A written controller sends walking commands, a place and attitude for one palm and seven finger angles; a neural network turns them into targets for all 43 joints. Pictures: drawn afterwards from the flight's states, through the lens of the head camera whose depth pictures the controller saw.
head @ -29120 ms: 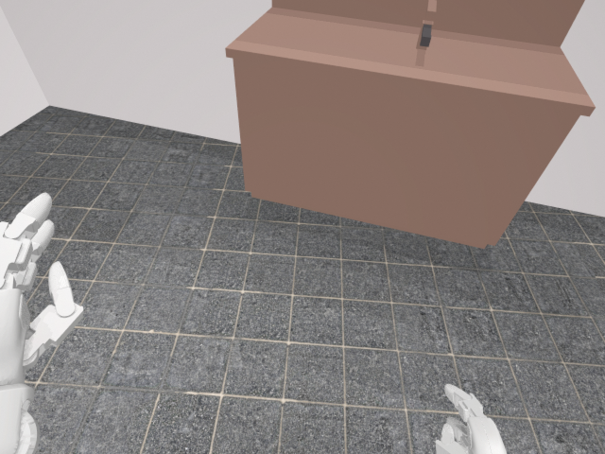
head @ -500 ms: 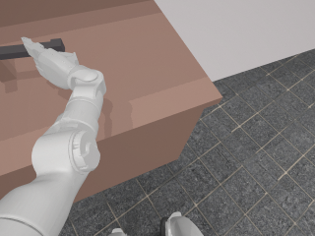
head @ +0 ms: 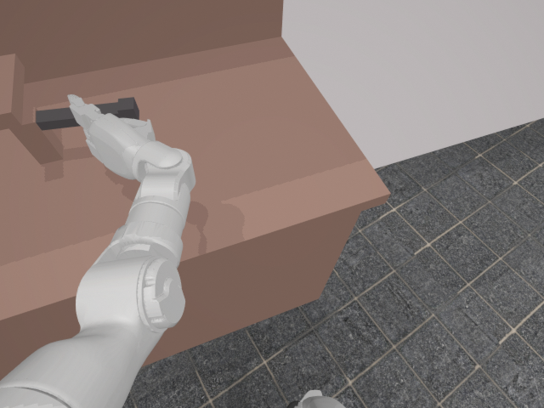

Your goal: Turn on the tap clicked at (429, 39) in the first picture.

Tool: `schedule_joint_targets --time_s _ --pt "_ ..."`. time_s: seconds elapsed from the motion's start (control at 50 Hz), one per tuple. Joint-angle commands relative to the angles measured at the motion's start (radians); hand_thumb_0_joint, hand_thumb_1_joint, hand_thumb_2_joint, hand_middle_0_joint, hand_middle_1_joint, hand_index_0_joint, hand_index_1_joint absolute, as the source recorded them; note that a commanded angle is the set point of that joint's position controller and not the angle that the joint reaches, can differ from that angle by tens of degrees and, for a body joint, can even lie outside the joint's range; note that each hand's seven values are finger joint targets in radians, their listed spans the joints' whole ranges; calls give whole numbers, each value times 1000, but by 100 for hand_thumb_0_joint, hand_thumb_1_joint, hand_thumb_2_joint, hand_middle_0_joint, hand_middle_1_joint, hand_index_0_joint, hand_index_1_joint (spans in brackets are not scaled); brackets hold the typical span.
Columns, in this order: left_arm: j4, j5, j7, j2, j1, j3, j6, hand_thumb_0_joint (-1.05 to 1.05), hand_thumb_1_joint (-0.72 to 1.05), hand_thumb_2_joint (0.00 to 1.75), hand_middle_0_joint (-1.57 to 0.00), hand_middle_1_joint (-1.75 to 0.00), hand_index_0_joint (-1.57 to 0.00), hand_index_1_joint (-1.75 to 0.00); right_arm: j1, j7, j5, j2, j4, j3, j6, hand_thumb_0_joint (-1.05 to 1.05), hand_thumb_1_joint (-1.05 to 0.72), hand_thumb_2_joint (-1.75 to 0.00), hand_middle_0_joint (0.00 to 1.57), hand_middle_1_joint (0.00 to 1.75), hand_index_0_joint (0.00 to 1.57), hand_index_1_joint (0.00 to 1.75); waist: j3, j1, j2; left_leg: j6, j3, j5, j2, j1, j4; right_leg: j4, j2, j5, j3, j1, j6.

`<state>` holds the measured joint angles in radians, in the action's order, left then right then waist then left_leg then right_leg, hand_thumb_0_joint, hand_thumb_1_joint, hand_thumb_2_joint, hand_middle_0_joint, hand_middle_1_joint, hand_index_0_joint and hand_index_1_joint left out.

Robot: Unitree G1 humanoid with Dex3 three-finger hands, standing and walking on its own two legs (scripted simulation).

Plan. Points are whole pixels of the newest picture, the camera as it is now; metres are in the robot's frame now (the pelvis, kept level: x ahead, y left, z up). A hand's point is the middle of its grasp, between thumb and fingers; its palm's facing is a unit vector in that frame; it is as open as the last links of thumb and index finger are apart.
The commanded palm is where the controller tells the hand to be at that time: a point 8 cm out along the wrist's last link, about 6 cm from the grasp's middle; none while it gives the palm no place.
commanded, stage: lift the hand up off the lever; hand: left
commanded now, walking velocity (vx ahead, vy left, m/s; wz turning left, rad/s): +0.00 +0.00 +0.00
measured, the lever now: (128, 110) +0.56 +0.19 +0.10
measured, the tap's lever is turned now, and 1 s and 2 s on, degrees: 81 81 81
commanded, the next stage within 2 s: draw the hand back beside the body in 1.88 s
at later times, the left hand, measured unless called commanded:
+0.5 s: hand (145, 120) +0.50 +0.15 +0.13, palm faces +0.79 -0.60 -0.14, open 7.8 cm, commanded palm +0.44 +0.17 +0.13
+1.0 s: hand (134, 109) +0.50 +0.16 +0.15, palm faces +0.79 -0.60 -0.13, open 7.8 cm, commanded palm +0.44 +0.17 +0.15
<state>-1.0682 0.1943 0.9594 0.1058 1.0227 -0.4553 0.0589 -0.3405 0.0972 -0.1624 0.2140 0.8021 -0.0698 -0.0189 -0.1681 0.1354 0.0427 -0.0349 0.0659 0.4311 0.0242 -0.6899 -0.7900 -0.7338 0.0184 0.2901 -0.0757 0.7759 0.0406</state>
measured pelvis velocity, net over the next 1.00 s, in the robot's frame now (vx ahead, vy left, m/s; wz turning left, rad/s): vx -0.02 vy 0.00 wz -0.01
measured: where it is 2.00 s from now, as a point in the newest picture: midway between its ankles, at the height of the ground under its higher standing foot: outside the picture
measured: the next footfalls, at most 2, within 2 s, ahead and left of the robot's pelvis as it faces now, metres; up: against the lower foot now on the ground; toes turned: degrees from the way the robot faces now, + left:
none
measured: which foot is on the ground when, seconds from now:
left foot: down 0.00-1.00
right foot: down 0.00-1.00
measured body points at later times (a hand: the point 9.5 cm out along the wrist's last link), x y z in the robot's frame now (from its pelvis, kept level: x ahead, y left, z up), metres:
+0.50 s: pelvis -0.02 +0.00 +0.00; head +0.06 -0.01 +0.44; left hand +0.46 +0.18 +0.14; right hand -0.01 -0.25 -0.14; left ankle -0.04 +0.14 -0.70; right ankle +0.03 -0.10 -0.70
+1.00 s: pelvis -0.02 +0.00 +0.01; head +0.05 +0.00 +0.45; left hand +0.46 +0.19 +0.16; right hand -0.01 -0.25 -0.13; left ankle -0.04 +0.14 -0.70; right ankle +0.03 -0.10 -0.70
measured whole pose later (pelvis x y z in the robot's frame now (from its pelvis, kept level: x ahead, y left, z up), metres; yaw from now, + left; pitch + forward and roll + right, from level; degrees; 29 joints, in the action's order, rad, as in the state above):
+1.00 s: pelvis -0.02 +0.00 +0.01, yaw -1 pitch +17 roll +0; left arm -1.09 0.19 0.96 0.16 1.10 -0.49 0.00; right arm -0.32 0.06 -0.14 0.22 0.81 -0.06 -0.03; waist -0.14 0.14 0.04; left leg -0.03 0.04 0.37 0.02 -0.64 -0.72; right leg -0.66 0.02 0.22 -0.05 0.73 0.04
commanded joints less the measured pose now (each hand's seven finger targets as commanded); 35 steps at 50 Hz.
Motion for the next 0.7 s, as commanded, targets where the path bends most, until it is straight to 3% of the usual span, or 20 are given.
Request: schedule_joint_targets --time_s 0.0,0.04,0.06,0.14,0.16,0.2,0.24,0.26,0.34,0.36,0.4,0.48,0.54,0.56,0.68 --pt "239 42 19 128 564 67 54 0 90 90 -15 -15 -15 -15 -101 -11 0 132 -44 -39 -15 0 -90 -90 20 30 20 30 -402 32 6 27 -70 -407 -32 126 58 62 -1 -332 4 -365 -25" --pt "235 56 29 144 571 58 57 0 90 90 -15 -15 -15 -15 -92 -15 -3 131 -42 -38 -17 0 -90 -90 20 30 20 30 -404 32 -21 29 -68 -380 -36 104 58 58 -4 -318 6 -375 -27" --pt "234 61 32 156 562 45 55 0 90 90 -15 -15 -15 -15 -86 -19 -6 131 -41 -38 -17 0 -90 -90 20 30 20 30 -403 25 -1 29 -66 -375 -37 101 55 52 -4 -312 9 -365 -26" --pt "209 77 39 152 597 59 37 0 90 90 -15 -15 -15 -15 -75 -24 -6 129 -42 -34 -15 0 -90 -90 20 30 20 30 -404 38 -11 30 -73 -356 -37 94 57 55 -8 -293 10 -357 -28" --pt "195 78 38 178 574 33 30 0 90 90 -15 -15 -15 -15 -75 -27 -8 131 -43 -36 -13 0 -90 -90 20 30 20 30 -411 24 -4 30 -70 -355 -38 91 59 50 -7 -288 10 -359 -25" --pt "169 67 34 159 579 50 16 0 90 90 -15 -15 -15 -15 -72 -29 -2 130 -48 -33 -12 0 -90 -90 20 30 20 30 -409 33 -28 32 -73 -340 -38 86 65 62 -8 -280 11 -364 -29" --pt "154 58 30 177 574 34 4 0 90 90 -15 -15 -15 -15 -75 -33 0 134 -51 -31 -12 0 -90 -90 20 30 20 30 -406 31 -44 36 -77 -332 -39 76 73 72 -8 -285 14 -384 -31" --pt "162 55 28 202 568 11 4 0 90 90 -15 -15 -15 -15 -76 -37 1 138 -50 -32 -10 0 -90 -90 20 30 20 30 -424 20 -24 36 -77 -335 -42 83 75 72 -9 -291 19 -395 -30" --pt "178 50 23 173 576 39 6 0 90 90 -15 -15 -15 -15 -80 -36 6 132 -55 -29 -18 0 -90 -90 20 30 20 30 -418 25 -43 40 -80 -324 -40 85 83 89 -7 -287 20 -403 -34" --pt "163 54 23 197 559 17 7 0 90 90 -15 -15 -15 -15 -79 -37 5 137 -50 -31 -18 0 -90 -90 20 30 20 30 -415 20 -37 40 -76 -315 -38 83 85 87 -6 -273 20 -395 -31" --pt "159 58 23 196 590 30 8 0 90 90 -15 -15 -15 -15 -81 -38 8 137 -47 -30 -21 0 -90 -90 20 30 20 30 -397 32 -54 44 -76 -286 -38 71 92 95 -7 -248 22 -389 -35" --pt "204 54 22 242 596 4 18 0 90 90 -15 -15 -15 -15 -84 -41 11 137 -49 -31 -24 0 -90 -90 20 30 20 30 -426 16 -24 47 -81 -285 -41 83 102 104 -8 -252 31 -423 -33" --pt "165 58 18 226 592 25 8 0 90 90 -15 -15 -15 -15 -75 -42 13 140 -45 -29 -28 0 -90 -90 20 30 20 30 -364 32 -39 51 -86 -239 -42 59 109 124 -8 -207 32 -403 -36" --pt "164 63 18 264 593 -2 8 0 90 90 -15 -15 -15 -15 -82 -44 12 145 -38 -31 -26 0 -90 -90 20 30 20 30 -371 23 -34 50 -79 -234 -41 64 116 123 -7 -196 31 -407 -33" --pt "174 47 7 215 592 44 7 0 90 90 -15 -15 -15 -15 -82 -41 18 142 -40 -31 -32 0 -90 -90 20 30 20 30 -378 24 2 46 -77 -258 -38 112 130 126 1 -191 21 -390 -27"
